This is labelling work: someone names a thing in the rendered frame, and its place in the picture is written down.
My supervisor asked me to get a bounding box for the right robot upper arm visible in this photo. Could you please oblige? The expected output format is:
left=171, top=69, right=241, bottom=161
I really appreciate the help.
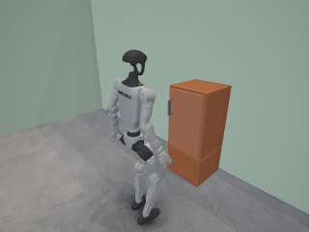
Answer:
left=139, top=87, right=156, bottom=133

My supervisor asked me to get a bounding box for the robot right hand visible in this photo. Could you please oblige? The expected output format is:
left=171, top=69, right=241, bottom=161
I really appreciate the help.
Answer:
left=157, top=152, right=172, bottom=172

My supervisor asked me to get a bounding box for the handle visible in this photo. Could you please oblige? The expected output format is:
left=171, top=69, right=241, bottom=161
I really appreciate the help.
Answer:
left=167, top=100, right=173, bottom=116

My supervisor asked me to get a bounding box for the robot right thigh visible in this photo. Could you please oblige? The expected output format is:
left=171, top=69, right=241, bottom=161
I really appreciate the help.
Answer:
left=135, top=141, right=164, bottom=186

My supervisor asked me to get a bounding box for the left robot upper arm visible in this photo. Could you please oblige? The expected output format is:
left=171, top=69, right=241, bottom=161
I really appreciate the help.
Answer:
left=107, top=78, right=124, bottom=114

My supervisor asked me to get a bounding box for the right robot forearm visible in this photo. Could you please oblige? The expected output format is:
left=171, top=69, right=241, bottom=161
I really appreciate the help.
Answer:
left=144, top=124, right=165, bottom=157

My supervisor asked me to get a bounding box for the left robot forearm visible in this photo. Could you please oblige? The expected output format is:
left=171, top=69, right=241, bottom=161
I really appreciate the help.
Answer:
left=107, top=109, right=120, bottom=132

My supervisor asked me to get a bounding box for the robot left hand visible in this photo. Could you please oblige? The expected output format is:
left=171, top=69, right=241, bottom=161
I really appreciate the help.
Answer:
left=110, top=130, right=123, bottom=147

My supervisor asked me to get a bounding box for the cupboard door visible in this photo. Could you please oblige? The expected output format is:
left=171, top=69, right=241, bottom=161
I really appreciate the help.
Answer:
left=168, top=88, right=205, bottom=159

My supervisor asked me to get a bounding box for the left robot foot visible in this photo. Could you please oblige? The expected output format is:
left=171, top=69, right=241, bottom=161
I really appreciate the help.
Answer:
left=131, top=194, right=147, bottom=211

